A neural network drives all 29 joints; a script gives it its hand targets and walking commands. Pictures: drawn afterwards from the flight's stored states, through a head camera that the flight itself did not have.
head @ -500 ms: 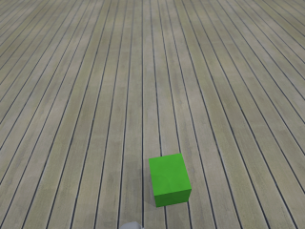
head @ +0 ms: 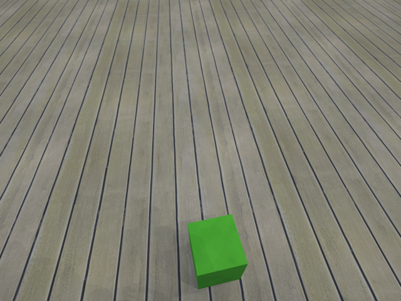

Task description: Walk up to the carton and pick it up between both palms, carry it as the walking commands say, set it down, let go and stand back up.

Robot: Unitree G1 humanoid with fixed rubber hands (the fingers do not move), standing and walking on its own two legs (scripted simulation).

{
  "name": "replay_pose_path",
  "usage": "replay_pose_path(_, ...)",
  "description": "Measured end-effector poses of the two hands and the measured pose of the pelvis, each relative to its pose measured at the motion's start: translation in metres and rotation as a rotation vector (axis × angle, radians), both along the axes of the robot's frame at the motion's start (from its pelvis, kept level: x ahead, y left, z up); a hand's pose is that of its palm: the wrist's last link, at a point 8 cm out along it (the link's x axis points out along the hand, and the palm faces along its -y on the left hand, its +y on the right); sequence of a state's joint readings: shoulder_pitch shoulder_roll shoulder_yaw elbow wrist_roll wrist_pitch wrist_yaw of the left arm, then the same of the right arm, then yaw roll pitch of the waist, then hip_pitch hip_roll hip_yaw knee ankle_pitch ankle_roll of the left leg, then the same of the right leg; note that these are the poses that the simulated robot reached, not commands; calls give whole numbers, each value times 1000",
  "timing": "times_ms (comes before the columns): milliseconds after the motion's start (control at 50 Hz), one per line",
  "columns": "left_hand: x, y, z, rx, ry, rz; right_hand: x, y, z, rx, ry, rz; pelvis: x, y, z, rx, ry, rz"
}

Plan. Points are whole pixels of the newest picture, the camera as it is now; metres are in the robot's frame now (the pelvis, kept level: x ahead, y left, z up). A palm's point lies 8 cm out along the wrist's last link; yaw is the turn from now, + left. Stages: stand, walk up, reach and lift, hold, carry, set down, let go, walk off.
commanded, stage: walk up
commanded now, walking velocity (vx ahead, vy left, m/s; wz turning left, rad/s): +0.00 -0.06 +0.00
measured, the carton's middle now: (214, 252) +0.41 -0.03 -0.65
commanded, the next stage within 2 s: none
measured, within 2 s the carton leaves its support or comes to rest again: neither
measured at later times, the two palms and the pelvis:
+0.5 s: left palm out of the picture +0.02 +0.16 -0.14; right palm out of the picture +0.01 -0.28 -0.15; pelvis +0.02 -0.06 +0.00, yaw +0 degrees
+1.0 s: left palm out of the picture +0.02 +0.18 -0.15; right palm out of the picture +0.01 -0.29 -0.15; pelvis +0.02 -0.06 -0.01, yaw -2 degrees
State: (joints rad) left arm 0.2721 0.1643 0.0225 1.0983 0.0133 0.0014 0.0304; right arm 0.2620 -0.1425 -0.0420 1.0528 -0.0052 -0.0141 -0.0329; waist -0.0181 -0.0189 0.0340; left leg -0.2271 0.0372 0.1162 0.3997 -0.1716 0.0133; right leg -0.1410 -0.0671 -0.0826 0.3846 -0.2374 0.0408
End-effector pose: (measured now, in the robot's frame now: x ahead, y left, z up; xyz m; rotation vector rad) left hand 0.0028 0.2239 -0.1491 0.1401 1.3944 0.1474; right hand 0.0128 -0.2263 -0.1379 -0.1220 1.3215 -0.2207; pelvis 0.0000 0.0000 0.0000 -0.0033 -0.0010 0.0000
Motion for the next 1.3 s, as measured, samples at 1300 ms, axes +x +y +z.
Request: replay_pose_path(1300, -26, -61, 1, 18, 64, 22, -41, -50, -11, 19, 121, -30, 2, -59, -4, -11, -25, -23)
